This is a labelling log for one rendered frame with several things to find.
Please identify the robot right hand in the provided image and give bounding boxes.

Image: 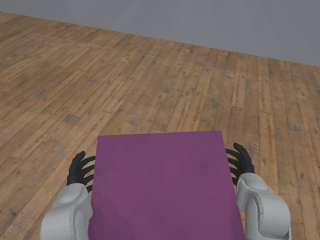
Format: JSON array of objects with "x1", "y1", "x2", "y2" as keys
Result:
[{"x1": 225, "y1": 143, "x2": 255, "y2": 186}]

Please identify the carton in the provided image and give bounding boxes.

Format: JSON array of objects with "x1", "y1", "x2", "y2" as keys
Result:
[{"x1": 87, "y1": 130, "x2": 246, "y2": 240}]

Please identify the robot left hand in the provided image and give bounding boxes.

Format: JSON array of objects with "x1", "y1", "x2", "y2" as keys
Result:
[{"x1": 66, "y1": 151, "x2": 96, "y2": 193}]

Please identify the left robot forearm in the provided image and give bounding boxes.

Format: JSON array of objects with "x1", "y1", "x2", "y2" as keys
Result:
[{"x1": 39, "y1": 183, "x2": 93, "y2": 240}]

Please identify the right robot forearm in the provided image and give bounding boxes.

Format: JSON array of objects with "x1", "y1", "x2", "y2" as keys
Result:
[{"x1": 235, "y1": 172, "x2": 292, "y2": 240}]

